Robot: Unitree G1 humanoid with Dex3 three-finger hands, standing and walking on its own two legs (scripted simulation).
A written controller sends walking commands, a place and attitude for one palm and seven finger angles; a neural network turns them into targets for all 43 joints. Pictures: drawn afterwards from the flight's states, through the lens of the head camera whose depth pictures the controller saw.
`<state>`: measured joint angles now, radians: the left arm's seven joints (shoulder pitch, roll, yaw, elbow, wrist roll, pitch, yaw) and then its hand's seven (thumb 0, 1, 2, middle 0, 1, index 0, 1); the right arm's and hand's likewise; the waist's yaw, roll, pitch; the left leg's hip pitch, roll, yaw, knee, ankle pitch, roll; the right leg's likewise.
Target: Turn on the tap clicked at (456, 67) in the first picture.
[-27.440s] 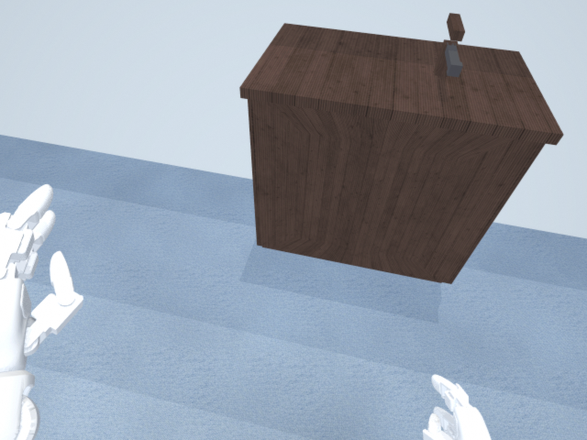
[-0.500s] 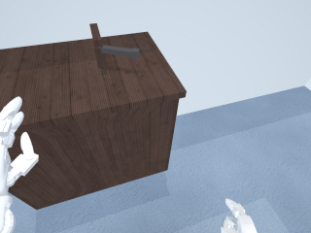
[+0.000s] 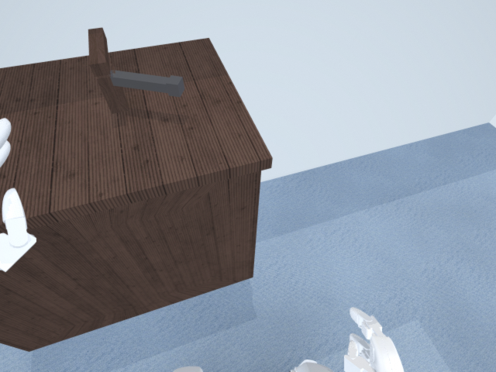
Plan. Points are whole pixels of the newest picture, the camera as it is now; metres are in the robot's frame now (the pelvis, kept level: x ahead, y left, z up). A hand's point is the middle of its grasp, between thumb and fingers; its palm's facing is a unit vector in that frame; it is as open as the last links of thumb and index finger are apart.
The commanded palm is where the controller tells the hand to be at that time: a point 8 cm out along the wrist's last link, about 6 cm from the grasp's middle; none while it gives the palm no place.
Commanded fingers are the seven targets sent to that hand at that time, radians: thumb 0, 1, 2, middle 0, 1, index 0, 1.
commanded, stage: shuffle to correct the standing spot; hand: left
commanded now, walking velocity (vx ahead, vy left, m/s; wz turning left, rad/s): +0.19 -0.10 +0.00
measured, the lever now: (175, 86) +0.59 +0.20 +0.12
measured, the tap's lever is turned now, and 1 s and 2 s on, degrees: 60 60 60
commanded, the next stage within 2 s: come to a stop and stand still in 0.46 s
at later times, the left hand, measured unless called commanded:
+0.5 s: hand (139, 163) +0.32 +0.17 +0.19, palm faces +0.45 -0.77 -0.46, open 7.4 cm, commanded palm +0.25 +0.20 +0.20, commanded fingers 0.00 0.90 0.90 -0.20 -0.30 -0.20 -0.30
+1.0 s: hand (174, 135) +0.38 +0.14 +0.18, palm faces +0.39 -0.82 -0.42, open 7.4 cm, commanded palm +0.33 +0.18 +0.20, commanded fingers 0.00 0.90 0.90 -0.20 -0.30 -0.20 -0.30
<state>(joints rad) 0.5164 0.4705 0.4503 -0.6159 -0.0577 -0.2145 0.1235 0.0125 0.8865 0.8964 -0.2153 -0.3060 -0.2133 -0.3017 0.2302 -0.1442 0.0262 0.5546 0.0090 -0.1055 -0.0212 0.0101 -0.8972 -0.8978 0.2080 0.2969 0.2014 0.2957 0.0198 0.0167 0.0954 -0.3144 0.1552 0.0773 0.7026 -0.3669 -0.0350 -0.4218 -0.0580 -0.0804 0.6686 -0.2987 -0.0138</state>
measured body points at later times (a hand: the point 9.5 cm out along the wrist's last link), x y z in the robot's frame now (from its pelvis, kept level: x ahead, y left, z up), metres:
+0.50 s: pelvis +0.11 -0.09 +0.00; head +0.14 -0.09 +0.45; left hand +0.29 +0.21 +0.22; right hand +0.29 -0.30 -0.10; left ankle +0.07 +0.06 -0.66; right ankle +0.15 -0.18 -0.72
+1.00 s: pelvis +0.17 -0.10 +0.01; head +0.20 -0.11 +0.46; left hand +0.36 +0.18 +0.20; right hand +0.38 -0.30 -0.06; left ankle +0.20 +0.04 -0.72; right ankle +0.15 -0.18 -0.72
